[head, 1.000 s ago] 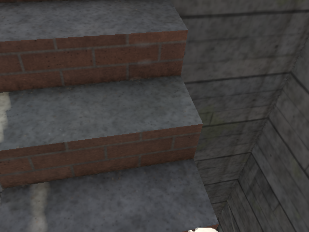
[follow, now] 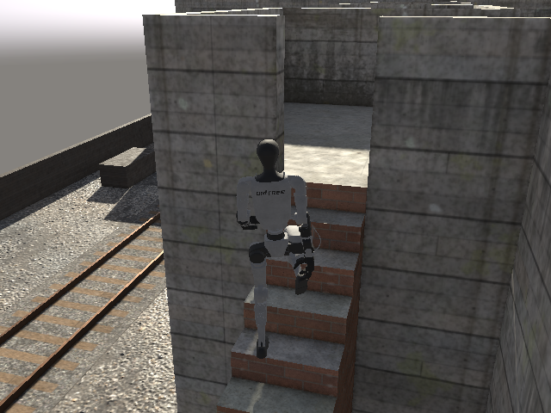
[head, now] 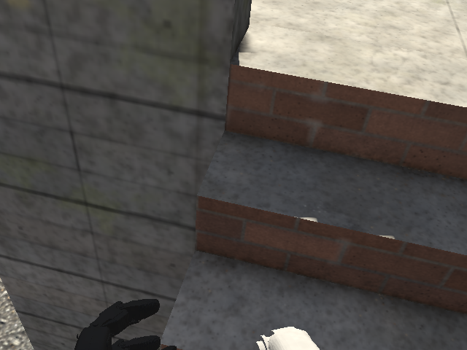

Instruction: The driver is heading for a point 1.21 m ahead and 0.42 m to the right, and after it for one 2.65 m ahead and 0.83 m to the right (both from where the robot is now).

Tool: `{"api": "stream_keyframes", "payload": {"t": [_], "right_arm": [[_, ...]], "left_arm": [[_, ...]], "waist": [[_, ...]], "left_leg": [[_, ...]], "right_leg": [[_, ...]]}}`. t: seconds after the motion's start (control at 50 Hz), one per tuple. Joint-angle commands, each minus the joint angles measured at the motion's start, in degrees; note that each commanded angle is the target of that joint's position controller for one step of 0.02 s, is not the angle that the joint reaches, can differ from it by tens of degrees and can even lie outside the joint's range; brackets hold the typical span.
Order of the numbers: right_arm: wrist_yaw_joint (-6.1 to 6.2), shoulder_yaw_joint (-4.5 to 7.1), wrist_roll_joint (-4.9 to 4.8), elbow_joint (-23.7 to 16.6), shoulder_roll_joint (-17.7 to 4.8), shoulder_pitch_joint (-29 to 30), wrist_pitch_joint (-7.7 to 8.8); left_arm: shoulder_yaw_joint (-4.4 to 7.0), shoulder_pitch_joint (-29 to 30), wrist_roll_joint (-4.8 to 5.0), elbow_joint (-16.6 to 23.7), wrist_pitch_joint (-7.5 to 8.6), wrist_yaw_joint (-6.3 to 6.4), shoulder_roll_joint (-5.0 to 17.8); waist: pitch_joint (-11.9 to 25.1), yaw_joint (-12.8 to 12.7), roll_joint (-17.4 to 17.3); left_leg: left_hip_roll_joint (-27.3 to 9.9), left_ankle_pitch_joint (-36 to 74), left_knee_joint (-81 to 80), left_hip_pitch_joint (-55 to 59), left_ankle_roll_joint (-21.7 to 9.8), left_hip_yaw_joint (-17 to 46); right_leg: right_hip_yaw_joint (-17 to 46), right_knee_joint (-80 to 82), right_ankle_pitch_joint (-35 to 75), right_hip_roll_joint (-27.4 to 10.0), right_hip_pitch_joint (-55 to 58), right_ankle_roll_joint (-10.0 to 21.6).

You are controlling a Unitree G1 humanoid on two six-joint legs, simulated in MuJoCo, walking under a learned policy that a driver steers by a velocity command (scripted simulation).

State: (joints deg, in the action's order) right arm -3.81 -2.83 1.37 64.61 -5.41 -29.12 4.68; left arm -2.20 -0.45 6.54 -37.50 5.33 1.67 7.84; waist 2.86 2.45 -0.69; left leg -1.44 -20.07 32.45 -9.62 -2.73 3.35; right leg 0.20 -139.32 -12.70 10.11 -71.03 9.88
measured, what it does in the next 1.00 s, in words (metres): climbs, turning right: right foot 0.19 m higher, then left foot 0.04 m higher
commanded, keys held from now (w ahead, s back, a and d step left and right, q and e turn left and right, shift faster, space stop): w+e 1.00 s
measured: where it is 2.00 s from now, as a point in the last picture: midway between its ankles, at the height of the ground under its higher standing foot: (357, 92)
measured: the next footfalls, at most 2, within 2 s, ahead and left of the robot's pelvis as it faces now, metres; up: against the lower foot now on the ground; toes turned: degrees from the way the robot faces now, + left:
right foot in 0.24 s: +0.24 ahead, -0.12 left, +0.19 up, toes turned -9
left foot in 0.60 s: +0.32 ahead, +0.07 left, +0.23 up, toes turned -20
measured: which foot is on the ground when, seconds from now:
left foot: down 0.00-0.26, up 0.28-0.58, down 0.60-0.90, up 0.92-1.00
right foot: up 0.00-0.22, down 0.24-0.60, up 0.62-0.94, down 0.96-1.00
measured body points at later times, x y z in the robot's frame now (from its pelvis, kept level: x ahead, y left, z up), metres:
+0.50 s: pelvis +0.26 -0.05 +0.14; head +0.26 -0.02 +0.59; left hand +0.36 +0.18 -0.02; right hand +0.45 -0.31 +0.13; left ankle +0.32 +0.05 -0.41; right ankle +0.20 -0.12 -0.55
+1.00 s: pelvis +0.47 -0.10 +0.29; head +0.47 -0.08 +0.74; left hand +0.61 +0.08 +0.15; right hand +0.38 -0.33 +0.15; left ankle +0.38 +0.08 -0.28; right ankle +0.46 -0.16 -0.37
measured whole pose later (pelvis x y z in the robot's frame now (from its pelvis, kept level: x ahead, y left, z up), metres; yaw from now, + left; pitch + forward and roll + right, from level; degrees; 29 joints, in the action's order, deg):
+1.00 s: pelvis +0.47 -0.10 +0.29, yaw -28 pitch +6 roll -4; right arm -6.4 -2.3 6.5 56.5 -14.7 -22.6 0.2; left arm -1.8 -18.0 -3.3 -44.4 -8.5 -4.1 11.1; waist 8.9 -7.6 -1.0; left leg 1.9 21.5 83.7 -27.8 -13.0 7.0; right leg -0.7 -57.8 -30.0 13.9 -37.6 7.3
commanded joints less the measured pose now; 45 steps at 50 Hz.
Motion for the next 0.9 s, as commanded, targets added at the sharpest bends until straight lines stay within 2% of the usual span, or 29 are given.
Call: {"api": "stream_keyframes", "payload": {"t": [0.02, 0.1, 0.14, 0.16, 0.2, 0.24, 0.26, 0.28, 0.3, 0.32, 0.38, 0.46, 0.48, 0.5, 0.52, 0.54, 0.56, 0.58, 0.6, 0.62, 0.64, 0.66, 0.68, 0.72, 0.78, 0.82, 0.86, 0.88, 0.9], "right_arm": [[-0.68, -0.92, -1.36, -1.55, -2.42, 4.5, 1.79], [1.54, -1.5, -1.8, 0.53, -1.71, -11.06, 2.71], [3.53, -1.54, -1.86, -0.41, -2.7, -10.3, 2.08], [4.55, -1.87, -2.41, -2.46, -3.76, -8.64, 1.47], [7.8, -0.59, -2.93, -6.16, -11.39, -6.77, 0.73], [11.26, 1.4, -3.26, -8.58, -15.58, -7.85, -0.88], [12.65, 2.71, -2.16, -9.89, -16.12, -9.34, -0.68], [10.3, 2.16, 0.23, -13.56, -9.74, -3.67, 0.55], [7.09, 3.14, -0.08, -15.26, -11.49, 5.6, 3.3], [5.25, 2.9, 0.49, -23.54, -8.86, 16.14, 4.04], [2.82, -0.34, 1.35, -31.48, -2.55, 18.01, 7.28], [4.4, -0.92, -1.16, -35.63, -6.47, 22.66, 4.63], [4.43, -0.53, -2.05, -35.93, -7.47, 20.31, 2.64], [1.74, -2.29, 4.87, -43.61, -9.05, 20.98, -2.89], [0.13, -1.78, 4.9, -42.65, -7.61, 21.92, -7.58], [0.7, -2.42, 5.26, -49.02, -9.26, 33.94, -11.67], [-0.74, -2.67, 7.85, -38.38, -8.78, 16.81, -12.7], [-0.48, -1.53, 8.04, -32.07, -10.03, 6.01, -13.16], [-2.62, -4.82, 7.89, -20.96, -4.06, -11.21, -13.58], [-3.87, -2.45, 7.69, -12.35, -11.67, -16.2, -10.62], [-5.11, -0.03, 9.65, -18.44, -16.74, -7.03, -7.53], [-5.87, 0.8, 11.04, -16.16, -14.62, -7.0, -4.59], [-6.46, -0.87, 9.59, -11.64, -7.62, -5.73, -0.91], [-5.08, -5.81, 6.85, -7.32, 5.07, -6.29, 1.65], [-4.34, -4.92, 10.79, -10.66, 0.17, -1.31, 1.75], [-6.2, -2.74, 11.39, -7.44, -10.57, 1.9, 0.88], [-5.72, -0.15, 10.08, -8.22, -17.85, 11.16, 1.8], [-5.62, 0.57, 9.72, -11.26, -19.16, 18.07, 1.57], [2.81, 3.07, -3.41, -13.99, -27.94, 17.22, 3.41]], "left_arm": [[-0.98, 5.34, 2.2, 4.88, -3.25, 1.51, -2.05], [-2.43, 10.45, 1.78, 5.63, -7.1, 0.5, -6.34], [-1.45, -3.33, 1.26, -0.2, -7.59, -0.31, -5.14], [-1.58, -2.9, 1.13, -0.2, -7.47, -1.14, -4.39], [-1.0, -2.72, -1.44, -1.57, -7.25, -1.64, -1.95], [-1.89, -1.53, -1.06, -3.88, -6.64, -2.27, -1.37], [0.14, -7.19, -1.84, -5.45, -6.34, -2.46, 5.38], [3.14, -11.14, -4.18, -7.9, -5.56, -2.8, 13.01], [3.85, -6.58, -9.51, -8.34, -5.7, -1.65, 13.51], [2.69, -0.14, -9.06, -8.4, -5.48, -0.8, 9.01], [1.1, -4.62, -9.72, -18.28, -4.45, -2.23, 1.63], [2.29, -2.75, -3.34, -17.8, -2.97, -4.44, 6.98], [2.6, 2.23, -4.34, -14.15, -2.36, -3.42, 8.95], [5.3, -4.04, -17.43, -10.93, -4.67, -7.25, 17.9], [6.04, 0.17, -16.12, -8.49, -4.11, -8.58, 18.98], [4.64, -2.25, -12.64, -8.42, -3.41, -11.66, 16.54], [3.71, -0.13, -14.16, -5.93, -1.63, -9.45, 12.49], [3.75, -2.64, -12.41, -7.4, -0.92, -8.26, 10.78], [2.64, -0.83, -9.48, -5.37, -2.35, -8.33, 9.65], [2.33, -20.02, -11.25, -8.47, -4.93, -10.29, 3.05], [5.93, -36.14, -8.77, -12.35, -6.75, -11.22, 10.73], [7.49, -30.15, -6.12, -8.08, -8.94, -10.24, 12.02], [7.33, -18.84, -5.06, -2.28, -10.43, -9.17, 9.41], [4.46, -4.5, -7.2, 4.44, -10.74, -7.85, 2.29], [1.39, 9.24, -6.23, 10.68, -12.39, -5.56, 3.74], [1.03, 8.79, -7.01, 11.99, -16.05, -5.76, 5.47], [1.84, -13.23, -5.38, 6.0, -17.5, -8.52, 6.44], [3.12, -18.59, -4.82, 4.53, -17.26, -8.29, 9.53], [4.28, -36.31, -1.53, -8.04, -13.06, -2.41, 11.9]], "waist": [[-13.47, -3.49, 0.55], [-8.51, 1.73, -3.25], [-3.15, -4.33, -4.57], [-2.56, -5.52, -4.42], [-0.88, -8.31, -15.47], [-2.48, -8.4, -23.09], [-0.55, -10.48, -18.28], [3.87, -11.1, 0.08], [9.71, -11.12, 6.49], [0.41, -7.23, -0.73], [-4.55, 1.16, -2.3], [-10.42, 8.53, -1.55], [-7.24, 11.06, 0.89], [15.23, 8.55, 9.56], [10.59, 9.03, 8.72], [4.42, 8.56, -0.05], [11.27, 6.56, -0.44], [9.68, 8.36, 3.77], [6.43, 13.67, -0.81], [7.61, -2.28, -15.82], [9.57, -4.64, -10.33], [11.25, -0.85, -7.45], [8.72, -2.19, -8.13], [8.41, -4.51, -3.28], [2.9, -4.73, -6.0], [1.74, -13.12, -12.73], [4.3, -20.86, -12.04], [4.81, -22.46, -9.69], [23.77, -19.53, -15.32]], "left_leg": [[-12.15, 2.89, -19.96, -13.96, 3.1, -0.3], [-11.28, 17.61, -29.28, -5.57, -1.74, -2.61], [-10.4, 46.72, -22.32, 5.7, -1.23, -10.49], [-9.54, 67.26, -20.46, 0.7, -0.23, -14.5], [-16.73, 114.57, -16.93, 4.31, -5.17, -8.49], [-16.63, 129.32, -2.95, 16.56, -4.92, -10.19], [-14.11, 121.56, 8.93, 10.7, -2.29, -9.77], [-1.84, 52.89, 34.2, -11.73, 1.57, -11.13], [5.27, 11.61, 61.39, -14.23, 4.94, -3.93], [2.76, 9.31, 71.76, -24.89, 3.27, 2.95], [1.83, 9.73, 82.4, -37.38, -3.73, 2.49], [-0.89, 10.53, 59.13, -39.18, -2.22, -1.99], [0.45, 6.42, 54.23, -25.73, -1.1, -5.94], [2.82, -2.78, 40.57, -13.77, -5.99, 1.67], [3.79, 1.34, 33.55, -9.95, -3.49, -1.69], [6.46, -27.93, 13.86, -35.26, -3.23, 0.14], [3.51, 12.19, -5.28, -27.85, -3.98, 1.68], [2.45, 28.11, -31.34, -19.22, -2.77, 1.36], [-1.79, 49.74, -47.89, 1.73, -6.14, 2.17], [-13.41, 113.25, -14.02, 34.83, -15.4, 11.48], [-24.7, 143.91, -0.98, 42.91, -23.43, 12.09], [-25.6, 127.43, -1.23, 38.48, -19.39, 7.08], [-22.59, 105.99, -2.31, 35.84, -14.59, 3.67], [-15.64, 76.69, -4.48, 28.13, -3.86, 1.95], [-5.62, 59.41, -17.22, -1.16, -6.73, -5.83], [-10.02, 103.04, -27.62, -16.07, -16.06, -10.32], [-17.93, 133.31, -23.96, -7.48, -15.54, -9.86], [-20.29, 134.27, -21.43, -2.74, -13.99, -8.3], [-13.31, 111.7, -22.14, -4.63, -5.55, -19.93]], "right_leg": [[-1.37, -2.55, 2.59, -1.16, -8.12, -0.03], [-9.85, 16.94, 5.49, -7.07, 4.0, -0.1], [-10.01, 24.77, -3.08, -8.21, 13.86, 0.79], [-13.05, 41.33, -5.14, -7.46, 28.44, 2.05], [-14.18, 56.34, -13.89, -2.66, 43.97, -0.34], [-11.29, 77.0, -23.26, -0.43, 43.46, -0.11], [1.55, 78.83, -2.2, -4.4, 54.47, 3.74], [27.94, 98.75, 13.33, -17.11, 67.85, 7.42], [42.02, 114.48, 18.78, -22.79, 59.72, 8.97], [41.37, 110.47, 15.64, -21.53, 50.87, 7.03], [29.64, 100.88, 4.28, -17.89, 42.9, 6.67], [15.94, 109.2, -5.36, -12.6, 32.96, 4.36], [13.34, 112.27, 9.58, -12.47, 26.34, 3.53], [8.67, 111.97, 51.11, -12.64, 30.58, 9.28], [14.14, 116.59, 75.35, -18.46, 34.15, 12.21], [18.84, 111.2, 95.35, -20.83, 57.15, 13.33], [16.08, 100.79, 96.46, -16.67, 75.19, 8.0], [14.37, 93.03, 86.76, -9.65, 81.9, 2.51], [13.94, 79.91, 80.63, -8.58, 69.06, -0.92], [6.89, 57.4, 16.82, -0.73, 29.18, -1.54], [8.56, 28.48, -8.04, 5.04, 4.83, -3.55], [10.57, 11.12, -8.47, 4.12, -3.54, -2.55], [10.35, 7.63, -10.35, 2.34, -10.03, 0.03], [10.13, 10.75, -6.89, -1.35, -15.86, 4.06], [-3.16, 28.3, -2.86, 0.06, -8.87, 0.62], [-14.49, 40.86, -0.31, -0.59, 11.28, 0.11], [-10.16, 46.3, 3.56, -1.06, 19.79, -1.15], [-7.78, 52.25, 1.89, -1.03, 20.81, -1.35], [-10.66, 53.71, 2.02, 1.31, 69.85, -5.56]]}}
Velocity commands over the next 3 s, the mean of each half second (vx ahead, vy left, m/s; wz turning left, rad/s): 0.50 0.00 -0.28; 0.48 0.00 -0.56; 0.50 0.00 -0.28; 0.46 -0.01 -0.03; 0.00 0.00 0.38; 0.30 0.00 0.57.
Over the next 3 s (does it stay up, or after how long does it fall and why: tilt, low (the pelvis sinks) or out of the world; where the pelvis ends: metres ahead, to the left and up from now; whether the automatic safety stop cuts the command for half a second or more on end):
stays up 1.00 -0.41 0.74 its command is cut before an obstacle after 2.0 s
